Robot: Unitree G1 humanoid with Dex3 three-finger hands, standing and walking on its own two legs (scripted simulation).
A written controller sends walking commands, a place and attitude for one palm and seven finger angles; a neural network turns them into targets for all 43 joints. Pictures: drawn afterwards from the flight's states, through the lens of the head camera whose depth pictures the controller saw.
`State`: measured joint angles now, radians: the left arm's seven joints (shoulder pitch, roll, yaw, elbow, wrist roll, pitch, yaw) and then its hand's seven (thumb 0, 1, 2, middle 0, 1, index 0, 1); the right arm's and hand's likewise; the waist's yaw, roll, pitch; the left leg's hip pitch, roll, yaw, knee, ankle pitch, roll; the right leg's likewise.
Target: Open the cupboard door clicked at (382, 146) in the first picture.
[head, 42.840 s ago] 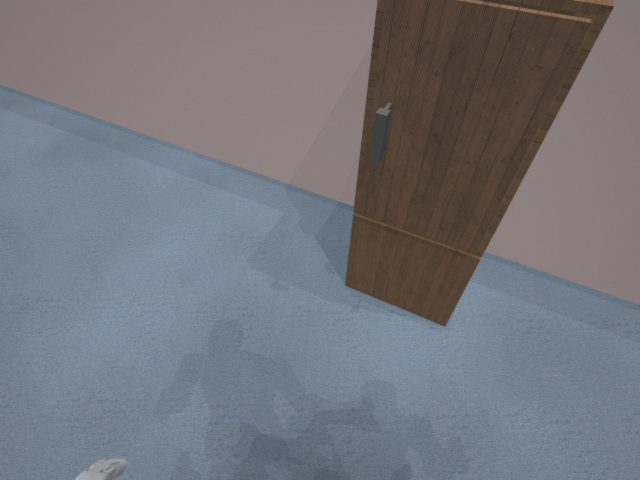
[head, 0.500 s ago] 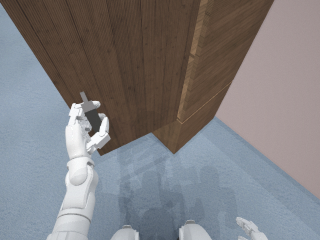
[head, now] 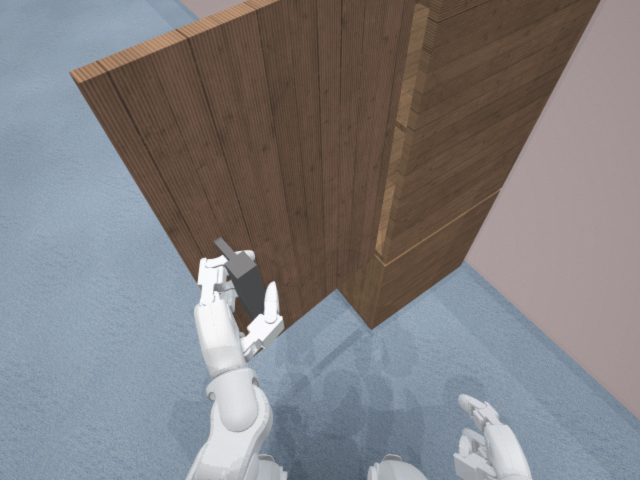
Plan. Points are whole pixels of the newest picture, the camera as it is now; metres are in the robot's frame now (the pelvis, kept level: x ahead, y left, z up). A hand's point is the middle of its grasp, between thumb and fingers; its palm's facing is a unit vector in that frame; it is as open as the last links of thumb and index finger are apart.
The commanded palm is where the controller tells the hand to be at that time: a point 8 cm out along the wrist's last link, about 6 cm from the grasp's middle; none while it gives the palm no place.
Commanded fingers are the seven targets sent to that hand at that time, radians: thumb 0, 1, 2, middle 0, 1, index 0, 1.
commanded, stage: open thumb and fingers to let go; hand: left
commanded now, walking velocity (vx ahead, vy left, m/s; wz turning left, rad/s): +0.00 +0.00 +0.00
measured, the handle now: (241, 280) +0.35 +0.12 +0.04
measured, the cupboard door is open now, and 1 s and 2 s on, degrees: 96 97 98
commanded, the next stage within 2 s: slide the hand sideways off the handle in 0.72 s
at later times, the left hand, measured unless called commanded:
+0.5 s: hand (264, 313) +0.31 +0.08 +0.04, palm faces +0.35 -0.94 -0.01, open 13.6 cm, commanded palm +0.26 +0.13 +0.04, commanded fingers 0.00 -0.50 0.30 -0.22 -0.75 -0.22 -0.75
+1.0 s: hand (254, 339) +0.27 +0.09 +0.04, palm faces -0.13 -0.99 -0.09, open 16.2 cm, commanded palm +0.25 +0.13 +0.04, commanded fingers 0.00 -0.50 0.30 -0.15 -0.30 -0.15 -0.30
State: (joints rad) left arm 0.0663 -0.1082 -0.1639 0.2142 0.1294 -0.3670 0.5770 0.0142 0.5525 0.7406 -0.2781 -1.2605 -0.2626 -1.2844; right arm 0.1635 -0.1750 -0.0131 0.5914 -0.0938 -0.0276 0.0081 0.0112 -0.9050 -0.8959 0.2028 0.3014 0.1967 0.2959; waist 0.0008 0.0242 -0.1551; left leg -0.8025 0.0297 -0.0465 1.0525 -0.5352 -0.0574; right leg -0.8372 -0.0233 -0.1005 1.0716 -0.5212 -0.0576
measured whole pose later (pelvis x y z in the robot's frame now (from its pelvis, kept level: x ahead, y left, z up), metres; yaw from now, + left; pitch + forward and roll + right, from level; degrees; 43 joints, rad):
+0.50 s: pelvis -0.03 +0.01 +0.00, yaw -1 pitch +15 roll +1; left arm -0.11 -0.10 -0.11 0.41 0.09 -0.42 0.58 0.00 -0.39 0.35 -0.29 -1.12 -0.29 -1.11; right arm 0.20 -0.20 -0.02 0.63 -0.08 -0.05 0.01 0.01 -0.91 -0.90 0.20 0.30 0.20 0.30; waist -0.02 0.03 -0.14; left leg -0.83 0.02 -0.02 1.07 -0.49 -0.04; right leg -0.87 -0.03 -0.08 1.07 -0.46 -0.04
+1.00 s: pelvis -0.04 +0.04 -0.01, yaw -1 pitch +14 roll -1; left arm -0.09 0.07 -0.20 0.35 0.01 -0.43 0.12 -0.01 -0.50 0.30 -0.23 -0.42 -0.14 -0.41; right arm 0.21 -0.21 0.00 0.57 -0.03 -0.04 0.00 0.01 -0.90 -0.90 0.20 0.30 0.20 0.30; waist 0.00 0.04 -0.12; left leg -0.85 0.00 -0.02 1.12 -0.51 0.00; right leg -0.86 -0.05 -0.07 1.09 -0.46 -0.01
